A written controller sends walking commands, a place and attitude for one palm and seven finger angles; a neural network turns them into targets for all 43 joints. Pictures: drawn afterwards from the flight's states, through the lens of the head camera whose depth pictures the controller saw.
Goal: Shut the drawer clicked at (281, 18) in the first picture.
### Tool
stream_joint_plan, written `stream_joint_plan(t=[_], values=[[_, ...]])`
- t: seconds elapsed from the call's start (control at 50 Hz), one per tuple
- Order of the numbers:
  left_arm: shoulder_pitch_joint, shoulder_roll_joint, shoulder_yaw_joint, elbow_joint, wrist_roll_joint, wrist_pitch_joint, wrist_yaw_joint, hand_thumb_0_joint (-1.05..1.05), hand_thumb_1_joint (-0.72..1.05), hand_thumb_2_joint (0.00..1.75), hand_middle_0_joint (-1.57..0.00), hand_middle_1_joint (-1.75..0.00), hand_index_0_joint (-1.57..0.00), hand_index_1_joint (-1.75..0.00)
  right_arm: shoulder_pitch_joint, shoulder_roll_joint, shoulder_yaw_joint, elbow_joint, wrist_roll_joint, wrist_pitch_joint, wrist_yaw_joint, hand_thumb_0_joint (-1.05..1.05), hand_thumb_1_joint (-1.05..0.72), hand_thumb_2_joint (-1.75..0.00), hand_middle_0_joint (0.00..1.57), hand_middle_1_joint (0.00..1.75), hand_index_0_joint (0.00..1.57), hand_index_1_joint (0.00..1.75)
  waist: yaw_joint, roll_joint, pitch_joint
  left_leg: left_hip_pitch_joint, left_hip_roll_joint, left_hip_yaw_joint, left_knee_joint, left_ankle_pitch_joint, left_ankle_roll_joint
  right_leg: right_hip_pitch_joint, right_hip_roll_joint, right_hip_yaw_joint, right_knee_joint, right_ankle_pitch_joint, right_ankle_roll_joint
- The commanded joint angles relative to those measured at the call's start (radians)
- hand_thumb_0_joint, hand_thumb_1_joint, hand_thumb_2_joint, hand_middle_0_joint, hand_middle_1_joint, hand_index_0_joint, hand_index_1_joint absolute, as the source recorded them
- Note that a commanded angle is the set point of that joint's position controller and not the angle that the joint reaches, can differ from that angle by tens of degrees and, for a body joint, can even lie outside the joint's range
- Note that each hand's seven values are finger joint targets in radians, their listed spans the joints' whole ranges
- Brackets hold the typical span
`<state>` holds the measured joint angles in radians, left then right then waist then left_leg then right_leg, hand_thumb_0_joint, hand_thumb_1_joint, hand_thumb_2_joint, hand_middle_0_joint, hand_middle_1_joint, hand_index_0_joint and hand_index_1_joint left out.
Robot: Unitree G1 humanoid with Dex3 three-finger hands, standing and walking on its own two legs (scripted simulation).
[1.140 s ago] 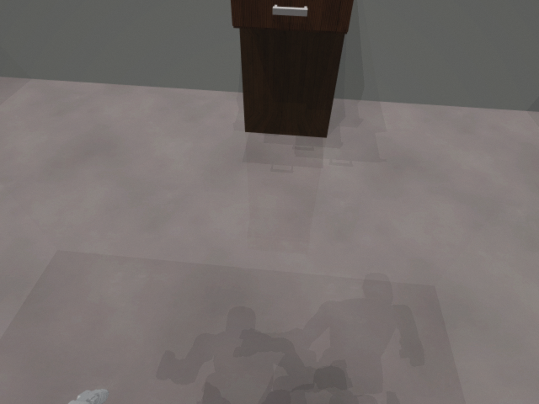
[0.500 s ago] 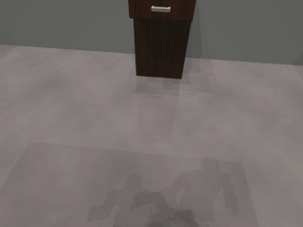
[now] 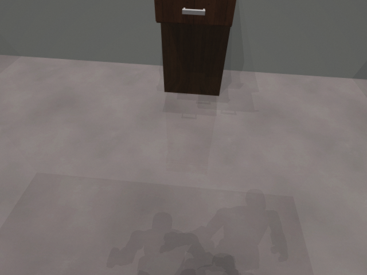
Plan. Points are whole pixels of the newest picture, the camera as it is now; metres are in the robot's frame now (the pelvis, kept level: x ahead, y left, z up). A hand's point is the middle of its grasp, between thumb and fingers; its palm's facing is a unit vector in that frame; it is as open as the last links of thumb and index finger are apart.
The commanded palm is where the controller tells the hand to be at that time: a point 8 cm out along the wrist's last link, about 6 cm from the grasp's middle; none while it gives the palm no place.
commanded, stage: look at it before walking up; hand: left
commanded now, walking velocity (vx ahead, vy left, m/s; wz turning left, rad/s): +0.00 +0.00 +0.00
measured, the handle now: (193, 10) +1.45 +0.03 +0.04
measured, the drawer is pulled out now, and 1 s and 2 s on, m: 0.29 0.29 0.29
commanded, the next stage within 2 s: walk to a spot facing it in 0.30 s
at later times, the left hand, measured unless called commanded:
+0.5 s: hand out of the picture +0.07 +0.24 -0.16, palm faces -0.02 -0.94 -0.33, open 7.4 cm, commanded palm none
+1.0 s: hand out of the picture +0.12 +0.19 -0.19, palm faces -0.08 -0.99 -0.12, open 7.4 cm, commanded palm none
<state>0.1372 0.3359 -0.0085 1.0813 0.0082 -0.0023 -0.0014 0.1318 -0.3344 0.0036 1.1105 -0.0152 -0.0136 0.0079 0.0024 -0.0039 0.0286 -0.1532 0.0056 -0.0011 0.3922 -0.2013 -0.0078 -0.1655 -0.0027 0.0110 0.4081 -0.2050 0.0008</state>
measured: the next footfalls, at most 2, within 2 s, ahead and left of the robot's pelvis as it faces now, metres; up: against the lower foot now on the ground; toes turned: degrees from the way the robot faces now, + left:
left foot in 0.86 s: +0.12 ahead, +0.12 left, +0.00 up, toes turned +3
right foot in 1.26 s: +0.41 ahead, -0.14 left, +0.00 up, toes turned -19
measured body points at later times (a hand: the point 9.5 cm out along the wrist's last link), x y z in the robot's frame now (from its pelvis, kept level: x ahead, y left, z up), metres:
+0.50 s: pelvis +0.01 +0.00 +0.00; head +0.01 +0.00 +0.45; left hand +0.07 +0.29 -0.14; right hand +0.08 -0.29 -0.14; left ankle +0.01 +0.13 -0.74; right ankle +0.01 -0.12 -0.74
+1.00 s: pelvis +0.15 +0.02 -0.01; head +0.17 +0.05 +0.44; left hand +0.13 +0.25 -0.18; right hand +0.11 -0.20 -0.15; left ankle +0.08 +0.11 -0.74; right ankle +0.09 -0.10 -0.66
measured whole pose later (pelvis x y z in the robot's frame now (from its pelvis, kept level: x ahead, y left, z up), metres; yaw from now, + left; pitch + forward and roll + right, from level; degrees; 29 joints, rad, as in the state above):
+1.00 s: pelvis +0.15 +0.02 -0.01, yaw -8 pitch -1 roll -1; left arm 0.38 0.17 0.05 1.14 0.03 0.01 -0.01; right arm 0.36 -0.12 -0.02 1.08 -0.03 -0.10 -0.02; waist -0.01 -0.04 0.03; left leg -0.08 0.05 0.18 0.50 -0.41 0.02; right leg -0.46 -0.02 -0.03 1.18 -0.37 -0.03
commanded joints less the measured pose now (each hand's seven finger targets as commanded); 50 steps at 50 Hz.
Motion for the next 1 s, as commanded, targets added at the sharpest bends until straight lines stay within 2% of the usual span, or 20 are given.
stream_joint_plan(t=[0.0,0.38,0.42,0.48,0.52,0.6,0.64,0.66,0.68,0.7,0.72,0.76,0.78,0.8,0.82,0.84,0.86,0.9,0.94,0.98], values=[[-0.043,0.206,0.042,-0.058,0.004,-0.022,0.011,0.00,0.90,0.90,-0.20,-0.30,-0.20,-0.30,-0.059,-0.207,-0.040,-0.060,0.007,-0.021,-0.019,0.00,-0.90,-0.90,0.20,0.30,0.20,0.30,0.000,0.003,-0.044,0.007,0.113,-0.092,-0.077,0.077,0.035,-0.006,-0.115,0.100,-0.086,0.061,-0.030],[-0.041,0.211,0.042,-0.051,0.004,-0.023,0.010,0.00,0.90,0.90,-0.20,-0.30,-0.20,-0.30,-0.061,-0.212,-0.037,-0.060,0.008,-0.020,-0.019,0.00,-0.90,-0.90,0.20,0.30,0.20,0.30,-0.002,-0.001,-0.056,0.024,0.115,-0.092,-0.083,0.095,0.034,0.008,-0.115,0.098,-0.090,0.088,-0.029],[0.038,0.085,0.015,-0.018,0.004,-0.002,0.013,0.00,0.90,0.90,-0.20,-0.30,-0.20,-0.30,0.005,-0.084,-0.007,-0.030,-0.002,-0.002,-0.014,0.00,-0.90,-0.90,0.20,0.30,0.20,0.30,-0.001,-0.006,-0.069,0.029,0.105,-0.059,-0.064,-0.042,0.014,-0.005,-0.103,0.099,-0.085,-0.082,-0.014],[0.077,0.089,0.027,-0.027,0.015,0.014,-0.001,0.00,0.90,0.90,-0.20,-0.30,-0.20,-0.30,0.046,-0.089,-0.019,-0.034,-0.011,0.011,-0.009,0.00,-0.90,-0.90,0.20,0.30,0.20,0.30,0.002,-0.011,0.061,-0.083,0.100,-0.063,-0.077,-0.372,0.026,-0.108,-0.072,0.132,-0.083,-0.367,-0.034],[0.108,0.078,0.037,-0.040,0.017,0.012,-0.009,0.00,0.90,0.90,-0.20,-0.30,-0.20,-0.30,0.063,-0.091,-0.027,-0.046,-0.012,0.007,-0.009,0.00,-0.90,-0.90,0.20,0.30,0.20,0.30,0.005,-0.002,0.102,-0.113,0.110,-0.073,-0.065,-0.417,0.041,-0.146,-0.056,0.138,-0.048,-0.386,-0.050],[0.185,0.041,0.050,-0.051,0.016,-0.008,-0.015,0.00,0.90,0.90,-0.20,-0.30,-0.20,-0.30,0.113,-0.072,-0.039,-0.062,-0.007,-0.014,-0.013,0.00,-0.90,-0.90,0.20,0.30,0.20,0.30,0.011,0.008,0.078,-0.108,0.130,-0.077,0.016,-0.353,0.068,-0.135,-0.044,0.154,0.027,-0.308,-0.080],[0.229,0.044,0.059,-0.045,0.016,-0.019,-0.012,0.00,0.90,0.90,-0.20,-0.30,-0.20,-0.30,0.117,-0.047,-0.041,-0.074,-0.002,-0.024,-0.012,0.00,-0.90,-0.90,0.20,0.30,0.20,0.30,0.022,-0.038,0.071,-0.174,0.105,-0.031,0.114,-0.312,0.056,-0.075,-0.073,0.211,0.008,-0.295,-0.104],[0.259,0.051,0.066,-0.037,0.017,-0.024,-0.008,0.00,0.90,0.90,-0.20,-0.30,-0.20,-0.30,0.108,-0.019,-0.039,-0.083,0.000,-0.030,-0.012,0.00,-0.90,-0.90,0.20,0.30,0.20,0.30,0.032,-0.100,0.087,-0.245,0.072,0.026,0.209,-0.269,0.038,-0.022,-0.117,0.283,-0.027,-0.256,-0.130],[0.317,0.066,0.075,-0.016,0.015,-0.032,-0.002,0.00,0.90,0.90,-0.20,-0.30,-0.20,-0.30,0.087,0.007,-0.037,-0.095,0.001,-0.037,-0.013,0.00,-0.90,-0.90,0.20,0.30,0.20,0.30,0.044,-0.177,0.068,-0.308,0.039,0.095,0.335,-0.230,0.017,0.053,-0.194,0.391,-0.081,-0.160,-0.172],[0.362,0.073,0.082,-0.003,0.013,-0.042,0.006,0.00,0.90,0.90,-0.20,-0.30,-0.20,-0.30,0.049,0.021,-0.035,-0.115,0.001,-0.045,-0.014,0.00,-0.90,-0.90,0.20,0.30,0.20,0.30,0.060,-0.212,0.077,-0.397,0.038,0.107,0.412,-0.278,0.005,0.129,-0.262,0.477,-0.110,0.007,-0.223],[0.391,0.066,0.084,0.009,0.017,-0.048,0.013,0.00,0.90,0.90,-0.20,-0.30,-0.20,-0.30,0.013,0.027,-0.037,-0.130,0.002,-0.053,-0.015,0.00,-0.90,-0.90,0.20,0.30,0.20,0.30,0.074,-0.181,0.076,-0.454,0.056,0.092,0.447,-0.325,0.003,0.186,-0.293,0.489,-0.096,0.163,-0.258],[0.379,0.049,0.087,0.014,0.023,-0.050,0.023,0.00,0.90,0.90,-0.20,-0.30,-0.20,-0.30,0.017,0.050,-0.041,-0.133,0.007,-0.063,-0.013,0.00,-0.90,-0.90,0.20,0.30,0.20,0.30,0.055,-0.131,0.059,-0.410,0.085,0.061,0.377,-0.360,0.010,0.186,-0.295,0.423,-0.025,0.298,-0.258],[0.328,0.038,0.085,0.006,0.022,-0.049,0.024,0.00,0.90,0.90,-0.20,-0.30,-0.20,-0.30,0.081,0.062,-0.042,-0.115,0.011,-0.067,-0.014,0.00,-0.90,-0.90,0.20,0.30,0.20,0.30,0.010,-0.108,0.028,-0.274,0.085,0.058,0.251,-0.308,0.019,0.105,-0.262,0.357,0.023,0.289,-0.222],[0.260,0.023,0.082,-0.008,0.012,-0.047,0.018,0.00,0.90,0.90,-0.20,-0.30,-0.20,-0.30,0.207,0.068,-0.043,-0.067,0.009,-0.070,-0.017,0.00,-0.90,-0.90,0.20,0.30,0.20,0.30,-0.064,-0.075,-0.004,-0.010,0.059,0.093,0.084,-0.171,0.030,-0.074,-0.183,0.249,0.117,0.249,-0.166],[0.223,-0.035,0.078,-0.034,0.003,-0.045,0.009,0.00,0.90,0.90,-0.20,-0.30,-0.20,-0.30,0.384,0.006,-0.062,-0.004,-0.001,-0.076,-0.028,0.00,-0.90,-0.90,0.20,0.30,0.20,0.30,-0.126,0.119,-0.043,0.267,0.166,-0.092,-0.043,-0.137,0.079,-0.303,-0.037,0.114,0.387,0.165,-0.096],[0.157,-0.086,0.065,-0.077,0.001,-0.054,0.001,0.00,0.90,0.90,-0.20,-0.30,-0.20,-0.30,0.538,-0.084,-0.087,0.041,-0.010,-0.073,-0.037,0.00,-0.90,-0.90,0.20,0.30,0.20,0.30,-0.163,0.327,-0.040,0.379,0.427,-0.384,-0.150,-0.035,0.163,-0.532,0.044,-0.039,0.655,-0.280,-0.035],[0.098,-0.067,0.071,-0.095,0.011,-0.054,0.008,0.00,0.90,0.90,-0.20,-0.30,-0.20,-0.30,0.530,-0.033,-0.072,0.046,-0.012,-0.064,-0.039,0.00,-0.90,-0.90,0.20,0.30,0.20,0.30,-0.154,0.185,0.039,0.324,0.490,-0.412,-0.155,0.020,0.202,-0.598,-0.008,0.014,0.767,-0.315,-0.047],[0.078,-0.105,0.071,-0.073,0.018,-0.041,-0.005,0.00,0.90,0.90,-0.20,-0.30,-0.20,-0.30,0.425,0.045,-0.049,0.014,-0.011,-0.069,-0.042,0.00,-0.90,-0.90,0.20,0.30,0.20,0.30,-0.093,0.042,0.170,0.148,0.439,-0.272,-0.168,0.107,0.197,-0.601,-0.081,0.022,0.842,-0.206,-0.041],[0.126,-0.136,0.071,-0.058,0.022,-0.027,-0.018,0.00,0.90,0.90,-0.20,-0.30,-0.20,-0.30,0.380,0.078,-0.042,0.007,-0.008,-0.083,-0.047,0.00,-0.90,-0.90,0.20,0.30,0.20,0.30,-0.041,0.083,0.154,0.116,0.361,-0.105,-0.171,0.182,0.156,-0.562,-0.090,-0.004,0.822,-0.140,-0.028],[0.112,-0.156,0.068,-0.070,0.023,-0.014,-0.029,0.00,0.90,0.90,-0.20,-0.30,-0.20,-0.30,0.382,0.082,-0.044,0.015,-0.007,-0.090,-0.049,0.00,-0.90,-0.90,0.20,0.30,0.20,0.30,-0.027,0.115,0.139,0.140,0.310,0.017,-0.182,0.243,0.139,-0.576,-0.095,-0.042,0.753,-0.083,-0.018]])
